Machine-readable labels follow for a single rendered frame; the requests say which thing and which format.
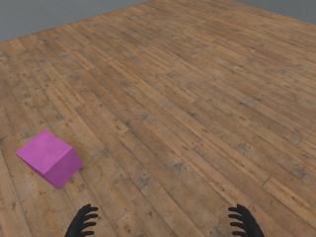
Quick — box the robot right hand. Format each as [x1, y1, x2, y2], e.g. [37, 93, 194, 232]
[228, 203, 265, 237]

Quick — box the carton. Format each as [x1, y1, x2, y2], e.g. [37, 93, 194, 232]
[16, 130, 83, 190]

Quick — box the robot left hand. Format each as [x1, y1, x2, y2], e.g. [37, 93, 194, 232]
[64, 204, 99, 237]

